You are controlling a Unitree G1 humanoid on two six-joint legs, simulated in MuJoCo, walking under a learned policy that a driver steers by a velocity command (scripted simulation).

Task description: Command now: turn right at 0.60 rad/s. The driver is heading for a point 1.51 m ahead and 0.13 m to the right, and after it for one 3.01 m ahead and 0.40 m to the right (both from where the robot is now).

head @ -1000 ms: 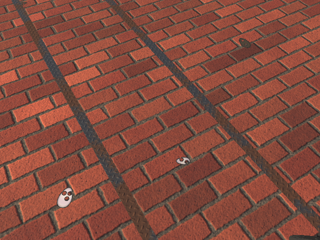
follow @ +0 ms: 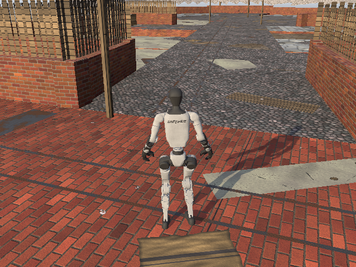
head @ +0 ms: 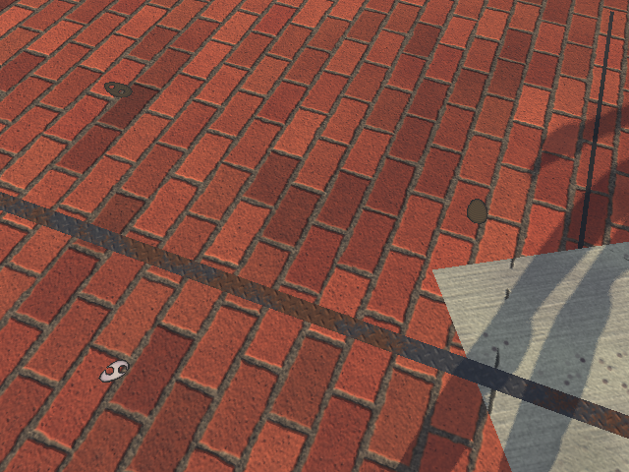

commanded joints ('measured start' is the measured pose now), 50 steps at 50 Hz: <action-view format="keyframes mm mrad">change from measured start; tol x32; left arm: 1 75 153 62 -27 3 4 10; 50 -163 49 22 -12 13 -90 -32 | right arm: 1 -89 -114 -24 -94 14 -11 -16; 50 142 -179 -16 -28 41 -13 -19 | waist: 1 26 171 -53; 16 8 209 -106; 19 17 -252 -148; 50 -59 171 -7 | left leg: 1 107 299 -231 -165 258 179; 15 174 340 9 -81 414 170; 19 -380 52 104 592 -451 -91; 21 -364 97 -6 707 -355 -73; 39 -104 81 70 196 -173 -51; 43 165 294 -294 -68 567 154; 50 241 244 -370 -304 -229 214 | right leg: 1 -148 -73 -29 315 14 57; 14 61 -152 -235 -202 118 44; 19 454 -546 321 -523 911 -356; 33 274 -368 0 -582 454 -254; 40 352 -411 -38 -459 735 -245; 45 -182 -84 -138 206 -190 7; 50 -243 -141 -137 11 161 16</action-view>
